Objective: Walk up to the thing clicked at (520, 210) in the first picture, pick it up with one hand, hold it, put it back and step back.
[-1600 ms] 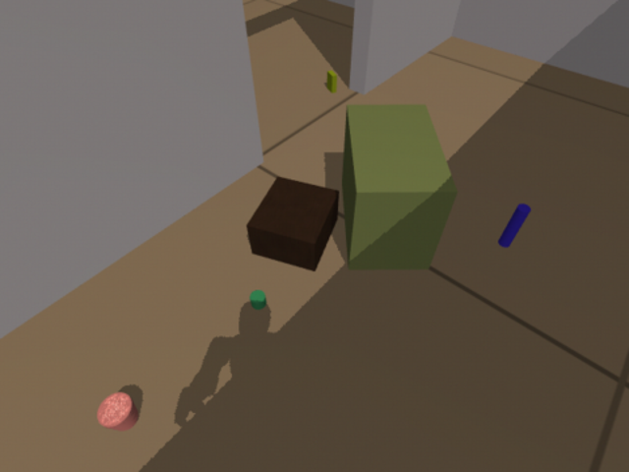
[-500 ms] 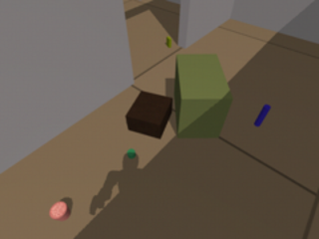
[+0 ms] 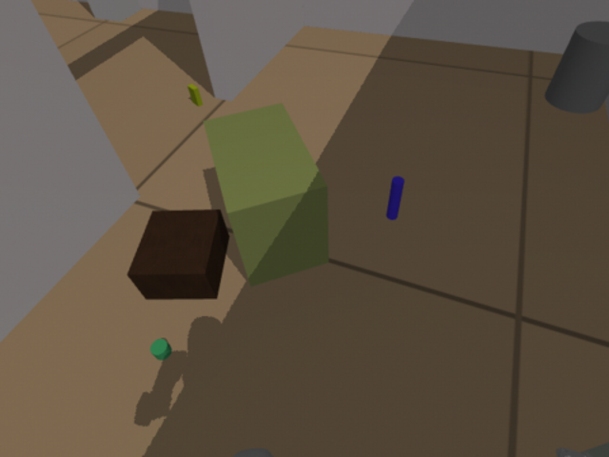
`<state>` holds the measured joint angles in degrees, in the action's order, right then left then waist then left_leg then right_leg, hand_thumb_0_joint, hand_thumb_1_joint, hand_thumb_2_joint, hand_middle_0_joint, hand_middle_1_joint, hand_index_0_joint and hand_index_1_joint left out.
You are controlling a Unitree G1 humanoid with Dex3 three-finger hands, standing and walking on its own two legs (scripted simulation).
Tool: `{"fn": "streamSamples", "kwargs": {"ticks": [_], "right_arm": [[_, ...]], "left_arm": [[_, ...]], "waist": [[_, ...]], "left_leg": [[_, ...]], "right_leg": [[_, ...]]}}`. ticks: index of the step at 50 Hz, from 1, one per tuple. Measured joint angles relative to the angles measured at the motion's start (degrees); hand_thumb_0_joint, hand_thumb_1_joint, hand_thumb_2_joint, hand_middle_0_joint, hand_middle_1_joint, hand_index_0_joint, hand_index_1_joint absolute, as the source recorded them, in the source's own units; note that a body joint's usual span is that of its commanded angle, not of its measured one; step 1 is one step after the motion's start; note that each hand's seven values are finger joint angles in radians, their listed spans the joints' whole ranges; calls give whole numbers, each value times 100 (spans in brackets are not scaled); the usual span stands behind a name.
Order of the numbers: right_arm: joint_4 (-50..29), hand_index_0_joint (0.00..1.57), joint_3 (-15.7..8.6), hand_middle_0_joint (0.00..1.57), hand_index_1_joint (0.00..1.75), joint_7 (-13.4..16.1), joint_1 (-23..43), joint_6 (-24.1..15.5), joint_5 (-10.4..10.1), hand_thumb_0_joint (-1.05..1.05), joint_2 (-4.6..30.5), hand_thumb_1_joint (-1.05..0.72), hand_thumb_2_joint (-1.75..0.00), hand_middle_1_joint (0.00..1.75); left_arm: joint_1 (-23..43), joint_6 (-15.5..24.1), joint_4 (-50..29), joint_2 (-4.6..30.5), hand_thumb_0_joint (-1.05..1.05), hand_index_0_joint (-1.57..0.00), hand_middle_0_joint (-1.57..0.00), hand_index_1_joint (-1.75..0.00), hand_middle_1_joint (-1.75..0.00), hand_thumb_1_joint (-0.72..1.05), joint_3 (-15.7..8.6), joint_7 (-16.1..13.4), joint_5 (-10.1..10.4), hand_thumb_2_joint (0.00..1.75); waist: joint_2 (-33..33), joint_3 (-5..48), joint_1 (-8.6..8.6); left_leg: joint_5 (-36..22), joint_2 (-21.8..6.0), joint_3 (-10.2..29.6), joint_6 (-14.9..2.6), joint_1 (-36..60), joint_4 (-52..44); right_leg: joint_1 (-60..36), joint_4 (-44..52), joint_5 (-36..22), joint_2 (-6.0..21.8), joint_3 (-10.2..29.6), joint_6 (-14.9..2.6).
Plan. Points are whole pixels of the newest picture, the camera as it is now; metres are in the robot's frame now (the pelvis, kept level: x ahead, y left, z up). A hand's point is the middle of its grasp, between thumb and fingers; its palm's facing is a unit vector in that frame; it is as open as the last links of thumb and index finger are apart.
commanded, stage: walk up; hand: left
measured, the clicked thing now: (394, 199) +1.17 -0.27 -0.65
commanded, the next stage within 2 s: none
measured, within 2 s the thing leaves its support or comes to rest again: neither
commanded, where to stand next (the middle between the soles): +0.80 -0.32 m, yaw -25 degrees
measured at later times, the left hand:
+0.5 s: hand (231, 291) +0.41 +0.18 -0.11, palm faces -0.37 -0.86 -0.36, open 7.4 cm
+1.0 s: hand (279, 246) +0.54 +0.11 -0.15, palm faces -0.38 -0.86 -0.35, open 7.4 cm
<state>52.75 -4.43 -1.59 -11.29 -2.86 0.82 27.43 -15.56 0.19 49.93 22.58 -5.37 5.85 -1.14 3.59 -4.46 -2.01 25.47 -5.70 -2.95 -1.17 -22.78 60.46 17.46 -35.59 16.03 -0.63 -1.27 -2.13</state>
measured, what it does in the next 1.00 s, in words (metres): walks ahead, turning right: left foot, then right foot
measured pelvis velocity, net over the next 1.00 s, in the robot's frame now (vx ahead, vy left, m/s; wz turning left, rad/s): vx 0.41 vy -0.14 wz -0.40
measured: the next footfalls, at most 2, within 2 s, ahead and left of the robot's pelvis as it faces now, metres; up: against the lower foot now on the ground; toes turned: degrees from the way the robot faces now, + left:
left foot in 0.18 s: +0.23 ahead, +0.11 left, +0.00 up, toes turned -1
right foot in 0.56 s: +0.34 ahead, -0.24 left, +0.00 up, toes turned -20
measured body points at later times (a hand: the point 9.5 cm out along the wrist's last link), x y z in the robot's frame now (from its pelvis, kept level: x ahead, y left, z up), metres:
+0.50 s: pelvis +0.20 -0.05 +0.01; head +0.23 -0.06 +0.46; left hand +0.43 +0.22 -0.09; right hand +0.11 -0.38 -0.09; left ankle +0.19 +0.11 -0.72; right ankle +0.28 -0.22 -0.70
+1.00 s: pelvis +0.41 -0.14 -0.01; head +0.43 -0.13 +0.44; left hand +0.56 +0.15 -0.13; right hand +0.37 -0.47 -0.10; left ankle +0.55 -0.06 -0.73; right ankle +0.30 -0.22 -0.72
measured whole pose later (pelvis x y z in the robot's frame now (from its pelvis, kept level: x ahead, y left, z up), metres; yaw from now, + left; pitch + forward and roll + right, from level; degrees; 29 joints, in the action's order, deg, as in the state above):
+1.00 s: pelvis +0.41 -0.14 -0.01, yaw -23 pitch -2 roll +0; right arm 48.2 -3.5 -3.4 -16.2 -6.1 2.3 23.8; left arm -21.0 3.1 48.6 24.0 -3.0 3.2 -0.7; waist -1.3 -3.7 -1.7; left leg 9.5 -3.4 -5.4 -1.2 -23.8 35.8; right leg 11.9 -43.4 26.3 -1.9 2.7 -2.4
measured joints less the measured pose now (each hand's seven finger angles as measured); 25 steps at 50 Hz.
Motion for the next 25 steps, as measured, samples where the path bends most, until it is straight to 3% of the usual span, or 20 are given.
{"fn": "streamSamples", "kwargs": {"ticks": [4, 8, 10, 12, 15, 20, 25], "right_arm": [[-222, 21, 93, 20, 30, -102, -167, -103, 34, 1, -240, -90, -90, 30], [-292, 21, 107, 20, 30, -110, -439, -193, 84, 0, -371, -90, -90, 30], [-383, 21, 81, 21, 30, -71, -609, -332, 147, 0, -342, -90, -90, 30], [-412, 21, 61, 21, 30, 2, -662, -406, 146, 0, -362, -90, -90, 30], [-346, 21, 81, 21, 30, 27, -746, -376, 68, 0, -415, -90, -90, 30], [-323, 21, 114, 21, 30, 0, -1003, -410, 100, 0, -333, -90, -90, 30], [-349, 21, 93, 21, 30, -36, -1193, -361, 103, 0, -130, -90, -90, 30]], "left_arm": [[-219, -7, -72, -45, 1, -20, -20, -30, -30, 90, 86, 2, -22, 89], [-311, -3, -169, 7, 1, -21, -20, -30, -31, 90, 118, 2, -43, 89], [-360, -11, -219, 46, 1, -21, -20, -30, -31, 90, 113, -28, -55, 89], [-264, -44, -137, 79, 1, -20, -20, -30, -30, 90, 114, -104, -80, 89], [-81, -13, -56, 174, 1, -20, -20, -30, -30, 90, 156, -97, -79, 89], [220, 46, -118, 308, 1, -20, -20, -30, -30, 90, 99, 21, -5, 89], [560, 50, -187, 357, 1, -20, -20, -30, -30, 90, 67, 93, 7, 90]], "waist": [[-120, 6, -9], [-289, 61, 32], [-416, 133, 109], [-610, 116, 247], [-779, 107, 405], [-773, 61, 542], [-556, -22, 629]], "left_leg": [[-231, 109, -63, 24, -362, -1095], [-915, 178, -94, 33, -242, -2124], [-1364, 242, -170, 9, -10, -2481], [-1165, 264, -385, 12, 55, -2213], [-980, 217, -605, 24, 489, -2482], [-989, 90, -865, 135, 1280, -3258], [-620, -134, -1065, 378, 1792, -3323]], "right_leg": [[-412, 436, 6, -222, 192, -80], [-655, 336, 345, -347, 360, -44], [-458, -367, 763, -356, 521, -83], [42, -1659, 950, -395, 748, -108], [689, -2660, 639, -264, 624, -23], [1225, -1907, 172, 260, 418, 183], [1136, -499, -212, 530, 175, 66]]}}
